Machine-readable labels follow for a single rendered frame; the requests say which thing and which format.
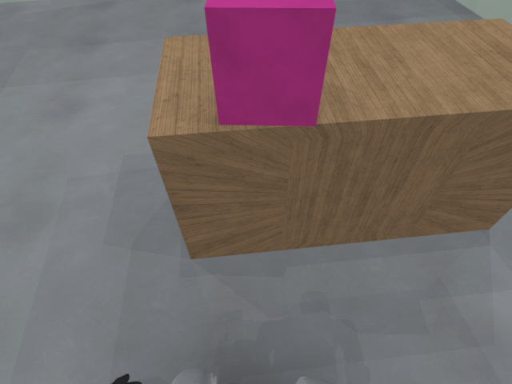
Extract left robot thigh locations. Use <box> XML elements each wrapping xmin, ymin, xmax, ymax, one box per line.
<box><xmin>171</xmin><ymin>368</ymin><xmax>218</xmax><ymax>384</ymax></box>

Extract carton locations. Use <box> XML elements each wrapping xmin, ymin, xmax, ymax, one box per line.
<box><xmin>204</xmin><ymin>0</ymin><xmax>336</xmax><ymax>126</ymax></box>

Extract pedestal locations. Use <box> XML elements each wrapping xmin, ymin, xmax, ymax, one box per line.
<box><xmin>147</xmin><ymin>18</ymin><xmax>512</xmax><ymax>259</ymax></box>

